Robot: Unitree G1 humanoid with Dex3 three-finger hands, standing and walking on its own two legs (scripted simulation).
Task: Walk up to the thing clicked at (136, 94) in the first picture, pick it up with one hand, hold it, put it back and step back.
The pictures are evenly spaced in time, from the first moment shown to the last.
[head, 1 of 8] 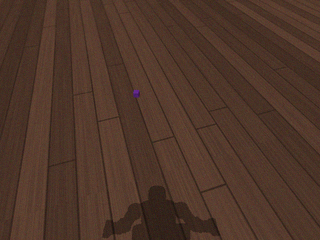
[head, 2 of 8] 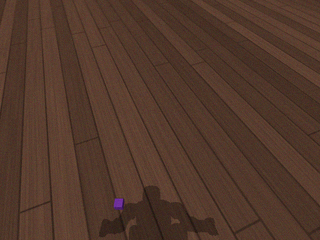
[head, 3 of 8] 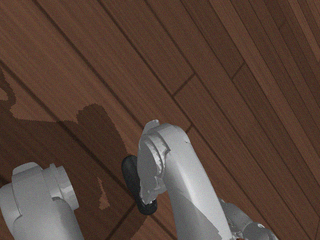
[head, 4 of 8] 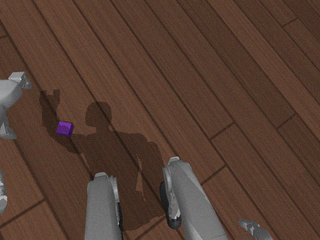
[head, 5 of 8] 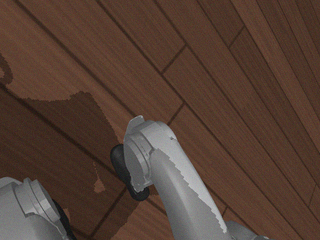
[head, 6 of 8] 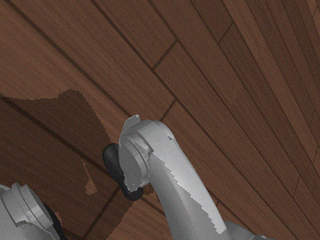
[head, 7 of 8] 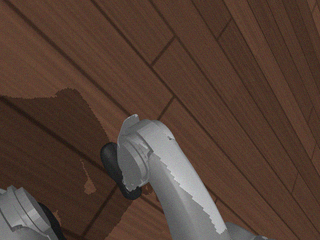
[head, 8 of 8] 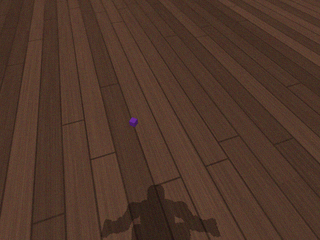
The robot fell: no
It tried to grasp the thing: yes
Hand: left
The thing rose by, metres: 0.00
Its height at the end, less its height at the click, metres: +0.00
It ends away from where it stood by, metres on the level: 0.01
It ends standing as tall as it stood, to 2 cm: yes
